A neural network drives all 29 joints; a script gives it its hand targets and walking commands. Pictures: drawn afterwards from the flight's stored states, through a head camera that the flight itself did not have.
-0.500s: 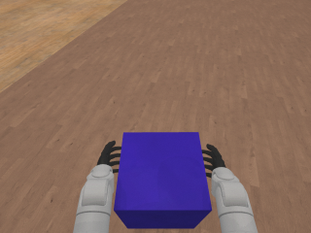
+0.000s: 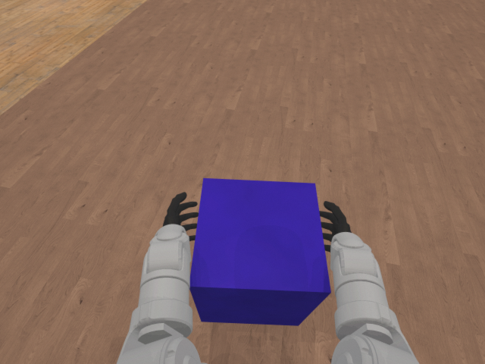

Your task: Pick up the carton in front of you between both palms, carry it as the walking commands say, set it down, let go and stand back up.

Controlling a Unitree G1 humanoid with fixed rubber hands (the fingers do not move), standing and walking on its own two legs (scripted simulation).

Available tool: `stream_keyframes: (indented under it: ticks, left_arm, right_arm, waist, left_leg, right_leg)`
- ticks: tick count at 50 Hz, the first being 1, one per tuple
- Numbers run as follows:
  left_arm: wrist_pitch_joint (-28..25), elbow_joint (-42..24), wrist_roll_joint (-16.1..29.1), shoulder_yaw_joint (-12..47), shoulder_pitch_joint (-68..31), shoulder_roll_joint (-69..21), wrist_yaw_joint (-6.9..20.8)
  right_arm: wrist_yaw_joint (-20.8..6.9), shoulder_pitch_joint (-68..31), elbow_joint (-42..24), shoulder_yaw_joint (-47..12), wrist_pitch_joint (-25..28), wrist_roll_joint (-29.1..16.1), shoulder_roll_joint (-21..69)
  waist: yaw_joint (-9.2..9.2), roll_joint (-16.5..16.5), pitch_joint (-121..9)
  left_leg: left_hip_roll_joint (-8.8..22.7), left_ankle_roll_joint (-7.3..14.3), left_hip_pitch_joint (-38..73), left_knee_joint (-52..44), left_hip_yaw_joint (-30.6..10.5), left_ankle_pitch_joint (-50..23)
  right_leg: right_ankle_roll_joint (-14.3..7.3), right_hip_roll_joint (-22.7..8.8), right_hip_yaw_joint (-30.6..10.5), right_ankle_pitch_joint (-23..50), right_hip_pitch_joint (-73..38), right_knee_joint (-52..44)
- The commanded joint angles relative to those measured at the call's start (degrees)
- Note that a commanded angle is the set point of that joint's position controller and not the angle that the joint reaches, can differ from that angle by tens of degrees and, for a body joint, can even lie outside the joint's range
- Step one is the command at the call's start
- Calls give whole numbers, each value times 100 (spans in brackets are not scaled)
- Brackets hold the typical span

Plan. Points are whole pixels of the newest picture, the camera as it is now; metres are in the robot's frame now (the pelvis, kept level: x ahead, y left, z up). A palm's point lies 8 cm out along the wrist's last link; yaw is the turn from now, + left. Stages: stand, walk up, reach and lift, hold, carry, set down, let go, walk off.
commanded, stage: set down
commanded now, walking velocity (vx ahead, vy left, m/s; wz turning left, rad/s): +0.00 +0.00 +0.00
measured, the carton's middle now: (254, 257) +0.33 -0.01 -0.07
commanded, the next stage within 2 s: none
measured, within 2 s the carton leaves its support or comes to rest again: neither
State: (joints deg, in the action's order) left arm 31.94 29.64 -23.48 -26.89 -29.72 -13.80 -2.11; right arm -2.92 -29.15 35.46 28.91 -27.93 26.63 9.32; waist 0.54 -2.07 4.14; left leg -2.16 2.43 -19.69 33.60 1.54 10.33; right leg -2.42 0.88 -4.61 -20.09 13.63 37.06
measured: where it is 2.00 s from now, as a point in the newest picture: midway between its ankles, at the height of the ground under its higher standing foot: outside the picture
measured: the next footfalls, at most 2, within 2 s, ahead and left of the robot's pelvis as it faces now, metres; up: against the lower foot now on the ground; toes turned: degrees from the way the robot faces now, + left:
none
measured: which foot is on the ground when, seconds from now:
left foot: down 0.00-1.00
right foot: down 0.00-1.00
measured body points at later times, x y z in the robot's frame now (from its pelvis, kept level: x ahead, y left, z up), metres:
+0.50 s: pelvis -0.03 -0.03 -0.11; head +0.17 +0.00 +0.29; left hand +0.35 +0.16 -0.19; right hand +0.40 -0.14 -0.19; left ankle +0.09 +0.09 -0.72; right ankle +0.01 -0.14 -0.72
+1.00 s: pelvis -0.04 -0.05 -0.23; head +0.23 -0.03 +0.13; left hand +0.37 +0.19 -0.34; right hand +0.45 -0.11 -0.34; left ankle +0.09 +0.09 -0.72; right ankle +0.01 -0.14 -0.72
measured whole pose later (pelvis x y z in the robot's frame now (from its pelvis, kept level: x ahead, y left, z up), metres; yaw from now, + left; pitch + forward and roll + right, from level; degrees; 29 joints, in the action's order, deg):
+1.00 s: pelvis -0.04 -0.05 -0.23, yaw -2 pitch +44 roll -1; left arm 10.1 33.2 -9.1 -29.4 -43.5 -3.8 -4.6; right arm 8.7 -54.0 48.5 11.6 -9.0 8.2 -0.5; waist 7.7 -4.0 -8.9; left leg 0.1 -2.9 -112.0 90.1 -3.4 22.5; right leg -1.6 7.0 0.0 -34.9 105.8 96.4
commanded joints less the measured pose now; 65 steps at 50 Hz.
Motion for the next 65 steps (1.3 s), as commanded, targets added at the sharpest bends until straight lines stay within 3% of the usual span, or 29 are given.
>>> stream_keyframes:
  ticks: [1,5,11,15,20,23,27,34,46,54,65]
  left_arm:
    - [-480,870,590,1606,-2418,-4386,849]
    - [-1177,703,467,1617,-2184,-4053,585]
    - [-2323,291,863,2759,-2582,-4404,434]
    - [-2730,-330,1259,3702,-3039,-4432,339]
    - [-2728,-714,1609,4061,-3296,-3969,327]
    - [-2560,-437,1615,3850,-3359,-3887,424]
    - [-2356,-14,1534,3445,-3583,-3926,650]
    - [-2305,353,1474,2870,-3996,-3710,892]
    - [-2361,222,1818,2666,-4547,-3224,899]
    - [-2242,76,2007,2631,-5096,-2989,780]
    - [-2185,145,2076,2360,-6149,-2654,603]
  right_arm:
    - [-1220,-3272,520,-1647,588,-613,3842]
    - [-1194,-2997,588,-1698,1166,-645,3495]
    - [-1132,-3196,451,-2765,2219,-1319,3741]
    - [-892,-3482,91,-3642,2550,-1784,4024]
    - [-494,-3576,32,-4163,2509,-2096,4190]
    - [-367,-3681,324,-4114,2352,-2059,4335]
    - [-290,-3887,758,-3849,2177,-1935,4595]
    - [-154,-4361,1020,-3596,2164,-1887,4569]
    - [113,-5135,820,-3953,2230,-2151,4151]
    - [114,-5979,821,-4125,2133,-2389,3815]
    - [-4,-6938,1647,-3730,2070,-2468,3157]
  waist:
    - [97,300,-1182]
    - [207,254,-1943]
    - [60,191,-4054]
    - [150,41,-5755]
    - [418,15,-6519]
    - [527,-50,-6140]
    - [631,-137,-5764]
    - [782,-185,-5931]
    - [1070,-390,-6888]
    - [1269,-494,-7211]
    - [1363,-380,-6940]
  left_leg:
    - [1,-252,1677,-262,-1259,1165]
    - [-89,-282,1285,325,-1237,-109]
    - [-153,-290,1252,1550,-1132,-2020]
    - [-293,-294,805,2382,-865,-2358]
    - [-496,-374,-659,3008,-416,-1354]
    - [-541,-367,-1663,3217,-252,-572]
    - [-572,-331,-2657,3539,-163,-138]
    - [-580,-355,-3778,4247,-75,-441]
    - [-557,-542,-5070,5358,69,-881]
    - [-532,-643,-5328,5933,169,-772]
    - [-450,-669,-5610,6529,205,-436]
  right_leg:
    - [-270,400,-94,-358,2624,-357]
    - [-180,496,-108,281,3298,126]
    - [-23,744,-6,615,4660,971]
    - [91,860,90,760,5236,1625]
    - [197,884,29,420,5421,2226]
    - [239,920,10,-79,5620,2424]
    - [257,962,13,-368,5990,2656]
    - [295,1001,-42,99,6522,3290]
    - [357,1081,57,719,6848,4527]
    - [320,1169,308,165,7598,5218]
    - [169,1187,459,-597,8976,6009]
